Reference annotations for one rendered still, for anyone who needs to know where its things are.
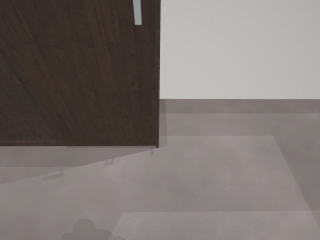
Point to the wardrobe door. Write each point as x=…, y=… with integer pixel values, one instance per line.
x=21, y=117
x=89, y=67

